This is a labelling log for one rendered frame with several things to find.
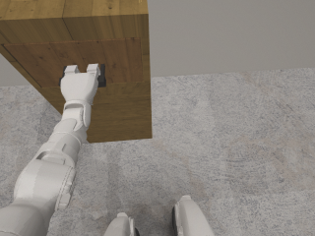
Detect robot left hand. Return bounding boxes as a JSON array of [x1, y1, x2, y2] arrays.
[[60, 63, 101, 105]]

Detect drawer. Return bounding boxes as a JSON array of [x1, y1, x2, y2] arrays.
[[4, 36, 144, 88]]

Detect left robot upper arm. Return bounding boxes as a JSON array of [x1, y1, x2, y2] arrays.
[[0, 159, 77, 236]]

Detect left robot shin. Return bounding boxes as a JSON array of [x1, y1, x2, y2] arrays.
[[117, 212, 129, 218]]

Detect left robot forearm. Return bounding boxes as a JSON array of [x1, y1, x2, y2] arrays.
[[13, 99, 92, 200]]

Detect cabinet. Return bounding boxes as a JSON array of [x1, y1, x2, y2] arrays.
[[0, 0, 153, 144]]

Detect right robot thigh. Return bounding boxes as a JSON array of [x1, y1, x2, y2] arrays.
[[174, 200, 216, 236]]

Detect handle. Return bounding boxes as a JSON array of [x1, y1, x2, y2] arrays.
[[58, 64, 106, 88]]

